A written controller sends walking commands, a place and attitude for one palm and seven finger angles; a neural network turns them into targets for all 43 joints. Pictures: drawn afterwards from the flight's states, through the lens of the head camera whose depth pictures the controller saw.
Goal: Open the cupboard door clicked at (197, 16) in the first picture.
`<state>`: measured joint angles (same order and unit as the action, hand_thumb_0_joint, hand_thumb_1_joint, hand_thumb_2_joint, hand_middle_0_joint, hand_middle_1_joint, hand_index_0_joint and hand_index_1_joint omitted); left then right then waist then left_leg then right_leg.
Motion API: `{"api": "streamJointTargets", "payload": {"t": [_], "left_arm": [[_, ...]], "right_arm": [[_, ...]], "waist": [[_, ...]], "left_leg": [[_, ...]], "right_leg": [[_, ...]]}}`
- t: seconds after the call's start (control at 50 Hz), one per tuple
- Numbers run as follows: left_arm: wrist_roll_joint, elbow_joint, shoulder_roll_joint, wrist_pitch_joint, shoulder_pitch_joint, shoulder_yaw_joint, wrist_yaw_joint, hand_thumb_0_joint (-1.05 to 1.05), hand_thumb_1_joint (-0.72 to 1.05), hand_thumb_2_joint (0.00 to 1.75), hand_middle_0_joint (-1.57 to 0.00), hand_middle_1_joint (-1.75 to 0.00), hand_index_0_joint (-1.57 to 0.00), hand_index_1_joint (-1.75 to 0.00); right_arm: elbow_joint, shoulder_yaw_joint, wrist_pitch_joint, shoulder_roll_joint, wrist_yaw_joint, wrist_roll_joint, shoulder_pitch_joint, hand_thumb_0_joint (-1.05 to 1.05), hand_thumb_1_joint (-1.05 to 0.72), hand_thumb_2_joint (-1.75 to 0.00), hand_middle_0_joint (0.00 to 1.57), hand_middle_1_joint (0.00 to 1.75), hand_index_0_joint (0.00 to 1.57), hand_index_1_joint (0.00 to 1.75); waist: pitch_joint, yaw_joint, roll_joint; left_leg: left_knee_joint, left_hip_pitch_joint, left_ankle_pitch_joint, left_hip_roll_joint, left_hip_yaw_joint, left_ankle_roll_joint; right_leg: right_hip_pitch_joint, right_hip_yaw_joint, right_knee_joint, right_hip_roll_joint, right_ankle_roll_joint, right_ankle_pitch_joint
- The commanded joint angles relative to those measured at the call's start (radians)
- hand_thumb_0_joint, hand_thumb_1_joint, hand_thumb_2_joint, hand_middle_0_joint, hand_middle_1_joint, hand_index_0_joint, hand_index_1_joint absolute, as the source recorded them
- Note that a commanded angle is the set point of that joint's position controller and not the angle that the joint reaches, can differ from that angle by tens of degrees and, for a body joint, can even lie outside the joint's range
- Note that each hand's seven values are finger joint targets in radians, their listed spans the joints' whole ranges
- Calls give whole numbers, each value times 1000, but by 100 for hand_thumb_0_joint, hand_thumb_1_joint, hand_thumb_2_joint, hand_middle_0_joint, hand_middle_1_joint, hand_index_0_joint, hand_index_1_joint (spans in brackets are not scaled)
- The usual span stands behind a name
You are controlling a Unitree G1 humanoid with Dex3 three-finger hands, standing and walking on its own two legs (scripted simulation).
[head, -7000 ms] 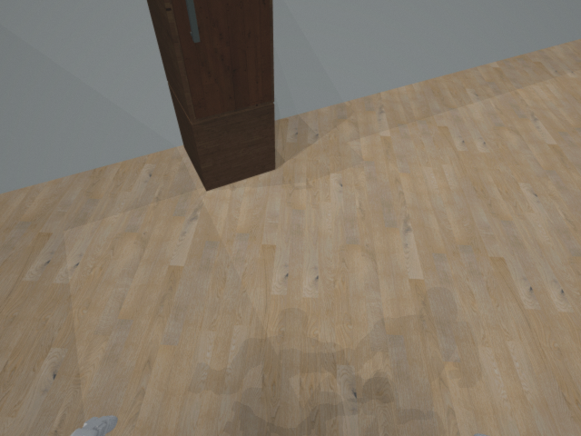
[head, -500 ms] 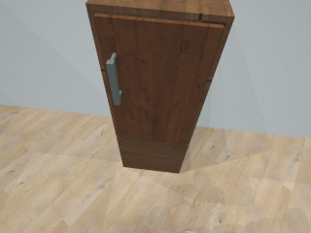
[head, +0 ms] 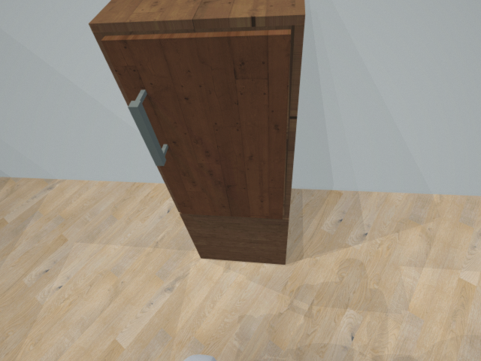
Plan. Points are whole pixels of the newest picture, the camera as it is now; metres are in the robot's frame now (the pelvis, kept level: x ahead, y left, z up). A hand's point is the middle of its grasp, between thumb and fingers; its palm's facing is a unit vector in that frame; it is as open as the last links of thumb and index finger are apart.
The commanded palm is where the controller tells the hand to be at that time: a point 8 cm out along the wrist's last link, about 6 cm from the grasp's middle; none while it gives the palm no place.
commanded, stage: come to a stop and stand still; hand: left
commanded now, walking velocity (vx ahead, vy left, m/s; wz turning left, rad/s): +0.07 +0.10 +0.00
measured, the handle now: (152, 130) +0.56 +0.24 +0.05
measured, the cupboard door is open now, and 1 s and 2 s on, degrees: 0 0 0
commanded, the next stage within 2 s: look again from close up in 1.10 s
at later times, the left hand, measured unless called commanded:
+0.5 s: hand out of the picture -0.03 +0.24 -0.18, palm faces +0.05 -0.98 -0.17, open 7.4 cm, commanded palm none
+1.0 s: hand out of the picture +0.06 +0.19 -0.18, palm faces +0.07 -0.97 -0.21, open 7.2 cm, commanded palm none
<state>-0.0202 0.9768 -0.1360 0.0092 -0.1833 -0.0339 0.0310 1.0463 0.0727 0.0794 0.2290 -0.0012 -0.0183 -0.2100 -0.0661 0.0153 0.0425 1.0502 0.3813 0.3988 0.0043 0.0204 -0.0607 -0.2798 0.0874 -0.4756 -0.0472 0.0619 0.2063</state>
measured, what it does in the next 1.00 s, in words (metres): steps on the spot: left foot, then right foot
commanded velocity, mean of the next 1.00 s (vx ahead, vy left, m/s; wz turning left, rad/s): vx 0.04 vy -0.04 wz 0.00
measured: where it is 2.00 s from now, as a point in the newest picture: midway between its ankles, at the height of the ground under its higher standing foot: outside the picture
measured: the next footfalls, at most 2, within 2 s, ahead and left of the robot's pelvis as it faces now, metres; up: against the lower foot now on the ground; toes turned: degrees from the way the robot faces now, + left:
left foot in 0.28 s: +0.01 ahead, +0.16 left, +0.00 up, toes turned +4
right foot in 0.66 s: +0.04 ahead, -0.07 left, +0.00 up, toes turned -1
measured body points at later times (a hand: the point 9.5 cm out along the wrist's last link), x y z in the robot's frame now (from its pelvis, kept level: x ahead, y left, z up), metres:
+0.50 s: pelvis -0.02 +0.05 +0.00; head -0.02 +0.07 +0.45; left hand -0.03 +0.29 -0.17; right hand -0.04 -0.16 -0.15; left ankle -0.07 +0.16 -0.74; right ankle -0.03 -0.08 -0.69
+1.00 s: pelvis +0.02 +0.01 +0.00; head +0.03 +0.01 +0.45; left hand +0.05 +0.24 -0.16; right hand +0.02 -0.20 -0.17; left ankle -0.05 +0.15 -0.74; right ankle +0.00 -0.08 -0.74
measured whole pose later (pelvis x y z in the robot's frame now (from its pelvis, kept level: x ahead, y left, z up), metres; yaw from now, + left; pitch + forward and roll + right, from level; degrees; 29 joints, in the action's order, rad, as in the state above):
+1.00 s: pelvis +0.02 +0.01 +0.00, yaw +1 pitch +0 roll +0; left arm 0.00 1.12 -0.16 -0.01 -0.20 -0.03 0.04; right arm 1.16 0.01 -0.01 0.13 -0.05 -0.02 -0.27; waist -0.01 0.00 0.01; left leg 0.41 0.08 0.33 0.07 -0.05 -0.05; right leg -0.16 0.11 -0.44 0.01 0.04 0.28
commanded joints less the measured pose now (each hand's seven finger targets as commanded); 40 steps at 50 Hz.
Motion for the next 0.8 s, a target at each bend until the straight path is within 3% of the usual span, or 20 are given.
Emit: {"api": "streamJointTargets", "payload": {"t": [0.0, 0.12, 0.16, 0.2, 0.22, 0.24, 0.26, 0.28, 0.3, 0.34, 0.4, 0.48, 0.52, 0.56, 0.6, 0.64, 0.66, 0.68, 0.74, 0.78], "left_arm": [[-7, -26, -230, -14, -111, -57, 12, 0, 90, 90, -20, -30, -20, -30], [-17, -11, -251, -7, -97, -63, 1, 0, 90, 90, -20, -30, -20, -30], [-14, 1, -246, -3, -79, -59, -2, 0, 90, 90, -20, -30, -20, -30], [-6, 12, -228, 3, -42, -53, -2, 0, 90, 90, -20, -30, -20, -30], [1, 18, -199, 6, -44, -43, -4, 0, 90, 90, -20, -30, -20, -30], [9, 18, -149, 10, -54, -30, -9, 0, 90, 90, -20, -30, -20, -30], [13, 7, -94, 13, -64, -19, -13, 0, 90, 90, -20, -30, -20, -30], [3, 2, -105, 12, -49, -20, -15, 0, 90, 90, -20, -30, -20, -30], [-3, 16, -104, 8, -75, -28, -26, 0, 90, 90, -20, -30, -20, -30], [-11, 65, -114, 16, -114, -32, -32, 0, 90, 90, -20, -30, -20, -30], [-7, 77, -109, 3, -120, -29, -37, 0, 90, 90, -20, -30, -20, -30], [3, 58, -98, 0, -51, -19, -30, 0, 90, 90, -20, -30, -20, -30], [11, 51, -72, -5, -33, -9, -27, 0, 90, 90, -20, -30, -20, -30], [15, 64, -67, -14, -54, -9, -24, 0, 90, 90, -20, -30, -20, -30], [16, 99, -82, -26, -129, -14, -20, 0, 90, 90, -20, -30, -20, -30], [14, 140, -153, -37, -195, -20, -3, 0, 90, 90, -20, -30, -20, -30], [15, 145, -178, -37, -189, -17, -2, 0, 90, 90, -20, -30, -20, -30], [14, 138, -166, -37, -172, -20, 2, 0, 90, 90, -20, -30, -20, -30], [16, 132, -121, -31, -103, -6, 7, 0, 90, 90, -20, -30, -20, -30], [23, 126, -98, -27, -78, 1, 8, 0, 90, 90, -20, -30, -20, -30]], "right_arm": [[-65, 4, -25, 47, 0, 0, -3, 0, -90, -90, 20, 30, 20, 30], [-63, -9, -41, 29, 6, 5, -27, 0, -90, -90, 20, 30, 20, 30], [-44, -14, -50, 16, 3, 4, -85, 0, -90, -90, 20, 30, 20, 30], [3, -22, -62, -1, -3, 6, -198, 0, -90, -90, 20, 30, 20, 30], [17, -23, -70, 13, -9, 4, -232, 0, -90, -90, 20, 30, 20, 30], [15, -16, -78, 58, -16, -6, -235, 0, -90, -90, 20, 30, 20, 30], [-11, -8, -78, 124, -22, -14, -187, 0, -90, -90, 20, 30, 20, 30], [-43, -13, -74, 132, -28, -10, -117, 0, -90, -90, 20, 30, 20, 30], [-59, -22, -80, 132, -33, -17, -56, 0, -90, -90, 20, 30, 20, 30], [-36, -37, -95, 76, -39, -8, -51, 0, -90, -90, 20, 30, 20, 30], [-8, -42, -112, 56, -49, -2, -130, 0, -90, -90, 20, 30, 20, 30], [37, -42, -119, 36, -63, -5, -226, 0, -90, -90, 20, 30, 20, 30], [50, -36, -115, 48, -63, -10, -222, 0, -90, -90, 20, 30, 20, 30], [64, -31, -109, 47, -60, -8, -224, 0, -90, -90, 20, 30, 20, 30], [73, -29, -109, 31, -57, 3, -221, 0, -90, -90, 20, 30, 20, 30], [64, -47, -111, -49, -47, 18, -221, 0, -90, -90, 20, 30, 20, 30], [65, -45, -107, -55, -45, 18, -225, 0, -90, -90, 20, 30, 20, 30], [71, -43, -93, -61, -49, 13, -219, 0, -90, -90, 20, 30, 20, 30], [97, -46, -87, -67, -49, 9, -224, 0, -90, -90, 20, 30, 20, 30], [125, -50, -92, -69, -47, 9, -246, 0, -90, -90, 20, 30, 20, 30]], "waist": [[106, 44, -200], [83, 35, -237], [86, 9, -237], [94, -45, -217], [86, -61, -152], [44, -63, 31], [-39, -52, 236], [-126, -31, 189], [-102, -2, 144], [-111, 11, 130], [-74, -5, 69], [-33, -40, 77], [-2, -49, 131], [17, -41, 134], [56, -5, 67], [115, 3, -131], [112, -4, -152], [113, -5, -231], [45, -25, -199], [39, -31, -91]], "left_leg": [[-111, 75, 11, 28, 11, -6], [-345, -74, 42, 11, -46, 28], [-451, -173, 5, -7, -76, 40], [-637, -352, -102, -23, -106, 49], [-708, -417, -92, 6, -72, 56], [-822, -366, 86, 123, 104, 92], [-978, -209, 349, 306, 328, 148], [-1035, -54, 373, 364, 380, 189], [-1029, 7, 342, 344, 362, 207], [-987, -66, 151, 244, 214, 151], [-926, -229, -134, 220, 148, 158], [-808, -350, -652, 262, 120, 201], [-746, -365, -768, 259, 96, 209], [-694, -345, -769, 231, 88, 187], [-616, -256, -633, 175, 48, 122], [-562, -49, -179, 81, -38, 50], [-560, -54, -30, 59, -59, 43], [-512, -99, 22, 65, -65, 41], [-549, -134, -70, 93, -49, 42], [-651, -213, -331, 114, -28, 49]], "right_leg": [[203, -292, 197, -269, 95, -170], [82, -316, 293, -240, 87, 164], [26, -284, 310, -204, 60, 225], [-85, -226, 289, -149, -1, 318], [-156, -189, 227, -110, -30, 352], [-226, -126, 72, -34, -60, 350], [-256, -18, -128, 35, -81, 261], [-232, -66, -238, 13, -70, 225], [-178, -87, -331, 8, -75, 189], [-209, -106, -428, 21, -81, 117], [-281, -102, -470, 13, -99, 74], [-252, -82, -357, -10, -107, 139], [-161, -51, -217, -5, -98, 200], [-59, -24, -71, 18, -87, 144], [136, -30, 111, 3, -81, -117], [355, -215, 75, -196, -10, -474], [326, -228, 86, -255, 35, -493], [270, -228, 126, -236, 55, -439], [190, -161, 109, -186, 57, -491], [146, -96, 72, -113, 13, -395]]}}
